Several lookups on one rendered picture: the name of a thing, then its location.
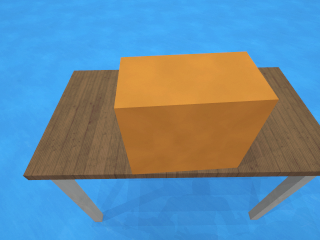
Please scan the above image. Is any table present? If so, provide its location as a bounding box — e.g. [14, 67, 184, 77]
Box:
[23, 67, 320, 222]

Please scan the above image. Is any carton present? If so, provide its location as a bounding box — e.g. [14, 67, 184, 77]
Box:
[114, 51, 279, 175]

